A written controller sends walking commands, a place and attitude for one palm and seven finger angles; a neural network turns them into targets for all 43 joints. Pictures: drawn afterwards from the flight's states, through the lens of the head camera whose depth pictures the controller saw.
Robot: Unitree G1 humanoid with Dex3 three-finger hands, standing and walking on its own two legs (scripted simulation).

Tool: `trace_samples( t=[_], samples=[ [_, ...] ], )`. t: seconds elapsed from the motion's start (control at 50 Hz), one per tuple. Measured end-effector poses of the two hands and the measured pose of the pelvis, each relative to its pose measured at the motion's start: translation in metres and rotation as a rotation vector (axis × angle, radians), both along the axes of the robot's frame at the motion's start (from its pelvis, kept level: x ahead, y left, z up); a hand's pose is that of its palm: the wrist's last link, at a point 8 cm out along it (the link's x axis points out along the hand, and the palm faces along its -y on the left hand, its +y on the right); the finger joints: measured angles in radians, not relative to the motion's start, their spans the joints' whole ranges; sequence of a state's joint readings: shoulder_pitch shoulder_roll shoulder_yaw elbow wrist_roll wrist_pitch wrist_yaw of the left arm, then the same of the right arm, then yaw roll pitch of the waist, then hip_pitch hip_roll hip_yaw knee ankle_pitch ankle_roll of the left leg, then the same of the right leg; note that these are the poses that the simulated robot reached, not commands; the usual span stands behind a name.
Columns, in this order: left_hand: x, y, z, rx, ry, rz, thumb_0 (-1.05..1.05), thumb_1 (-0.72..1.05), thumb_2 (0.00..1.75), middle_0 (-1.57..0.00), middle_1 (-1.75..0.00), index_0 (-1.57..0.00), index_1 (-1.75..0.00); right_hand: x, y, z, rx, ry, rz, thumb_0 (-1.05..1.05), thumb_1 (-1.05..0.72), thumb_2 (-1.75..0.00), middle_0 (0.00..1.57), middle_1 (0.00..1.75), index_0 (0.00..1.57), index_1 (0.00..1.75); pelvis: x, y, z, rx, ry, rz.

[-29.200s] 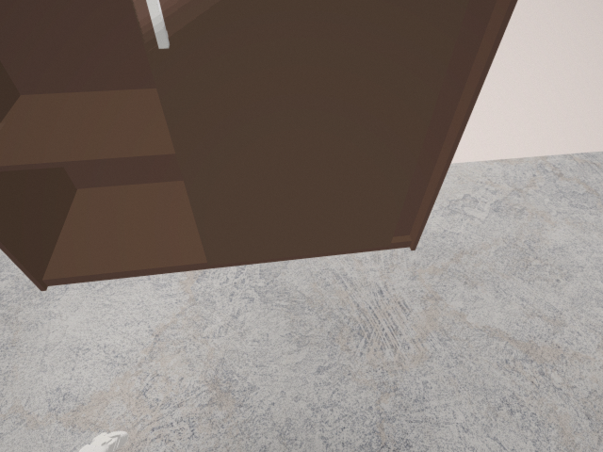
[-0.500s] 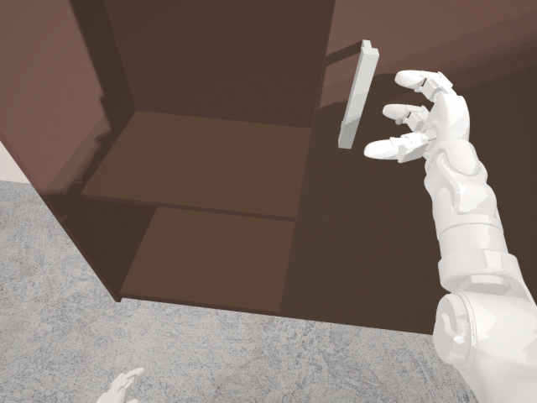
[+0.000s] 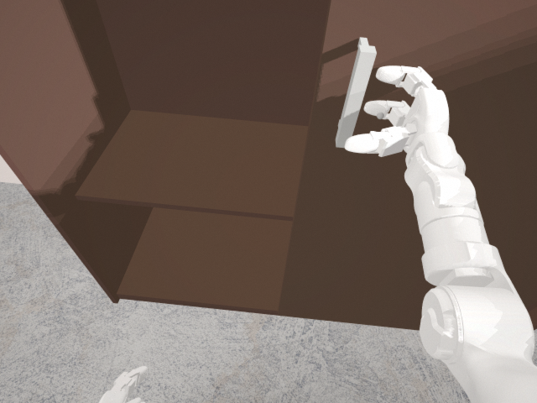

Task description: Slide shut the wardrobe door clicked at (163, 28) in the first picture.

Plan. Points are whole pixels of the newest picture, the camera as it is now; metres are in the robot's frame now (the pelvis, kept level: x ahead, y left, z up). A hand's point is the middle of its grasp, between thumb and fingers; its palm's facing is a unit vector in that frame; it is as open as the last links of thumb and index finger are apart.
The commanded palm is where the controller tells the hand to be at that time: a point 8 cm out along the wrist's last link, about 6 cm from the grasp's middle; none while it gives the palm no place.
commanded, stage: slide the fingers in behind the handle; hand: right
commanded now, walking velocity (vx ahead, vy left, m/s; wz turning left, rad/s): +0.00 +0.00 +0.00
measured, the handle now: (352, 95) +0.51 -0.06 +0.22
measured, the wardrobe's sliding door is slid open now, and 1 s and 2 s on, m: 0.62 0.62 0.62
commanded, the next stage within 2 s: grip the handle and tug to test in 1.70 s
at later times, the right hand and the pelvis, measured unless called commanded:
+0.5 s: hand (363, 117) +0.46 -0.08 +0.21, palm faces -0.01 +1.00 +0.02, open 14.0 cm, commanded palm +0.44 -0.13 +0.21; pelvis +0.00 +0.00 +0.00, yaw +1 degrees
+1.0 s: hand (351, 117) +0.46 -0.06 +0.21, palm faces +0.00 +1.00 +0.00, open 13.9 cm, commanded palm +0.44 -0.11 +0.21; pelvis +0.00 +0.00 +0.00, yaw +0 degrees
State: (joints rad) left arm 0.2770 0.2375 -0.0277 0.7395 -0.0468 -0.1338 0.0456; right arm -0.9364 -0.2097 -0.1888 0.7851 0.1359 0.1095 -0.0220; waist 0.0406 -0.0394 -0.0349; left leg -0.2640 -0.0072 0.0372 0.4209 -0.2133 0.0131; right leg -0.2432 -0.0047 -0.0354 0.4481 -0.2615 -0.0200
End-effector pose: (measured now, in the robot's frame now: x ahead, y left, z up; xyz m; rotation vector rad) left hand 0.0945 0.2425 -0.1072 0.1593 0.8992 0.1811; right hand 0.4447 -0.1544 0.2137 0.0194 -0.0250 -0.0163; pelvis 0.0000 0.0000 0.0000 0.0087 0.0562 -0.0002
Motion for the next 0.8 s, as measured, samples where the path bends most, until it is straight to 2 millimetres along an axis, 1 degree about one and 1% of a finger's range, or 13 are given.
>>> trace_samples(
  t=[0.06, 0.18, 0.36, 0.52, 0.66, 0.8],
  samples=[
    [-0.001, -0.001, 0.000, -0.004, -0.002, 0.000, 0.01, 0.90, 0.90, -0.20, -0.30, -0.21, -0.30, -0.001, 0.002, 0.000, -0.009, -0.009, 0.003, -0.01, 0.50, -0.30, 0.35, 1.23, 0.32, 1.24, 0.000, -0.001, 0.000, -0.001, 0.000, 0.001],
    [-0.002, -0.003, -0.001, -0.011, -0.002, 0.007, 0.01, 0.90, 0.90, -0.20, -0.30, -0.21, -0.30, -0.004, 0.012, -0.001, 0.013, -0.019, 0.027, -0.01, 0.50, -0.30, 0.32, 1.21, 0.31, 1.22, 0.001, -0.002, 0.000, -0.002, -0.007, 0.009],
    [-0.002, -0.005, 0.000, -0.014, -0.004, 0.016, 0.01, 0.90, 0.90, -0.20, -0.30, -0.21, -0.30, -0.006, 0.016, -0.005, -0.002, -0.011, 0.017, -0.01, 0.50, -0.30, 0.30, 1.20, 0.30, 1.20, 0.001, -0.002, 0.000, -0.002, -0.014, 0.013],
    [0.002, -0.005, 0.000, -0.016, -0.003, 0.007, 0.01, 0.90, 0.90, -0.20, -0.30, -0.21, -0.30, -0.006, 0.025, -0.001, 0.001, -0.015, 0.029, -0.01, 0.50, -0.30, 0.30, 1.20, 0.30, 1.20, 0.003, -0.002, 0.001, -0.002, -0.012, 0.010],
    [0.008, -0.005, 0.000, -0.018, -0.007, 0.001, 0.01, 0.90, 0.90, -0.20, -0.30, -0.21, -0.30, -0.003, 0.036, -0.004, 0.000, 0.012, 0.029, -0.01, 0.50, -0.30, 0.30, 1.20, 0.30, 1.20, 0.003, -0.001, 0.001, -0.003, -0.009, 0.009],
    [0.008, -0.005, -0.001, -0.023, -0.001, -0.001, 0.01, 0.90, 0.90, -0.20, -0.30, -0.21, -0.30, -0.003, 0.038, -0.005, -0.010, 0.006, 0.017, -0.01, 0.50, -0.30, 0.30, 1.21, 0.30, 1.20, 0.004, 0.001, 0.001, -0.003, -0.010, 0.008]
  ],
)
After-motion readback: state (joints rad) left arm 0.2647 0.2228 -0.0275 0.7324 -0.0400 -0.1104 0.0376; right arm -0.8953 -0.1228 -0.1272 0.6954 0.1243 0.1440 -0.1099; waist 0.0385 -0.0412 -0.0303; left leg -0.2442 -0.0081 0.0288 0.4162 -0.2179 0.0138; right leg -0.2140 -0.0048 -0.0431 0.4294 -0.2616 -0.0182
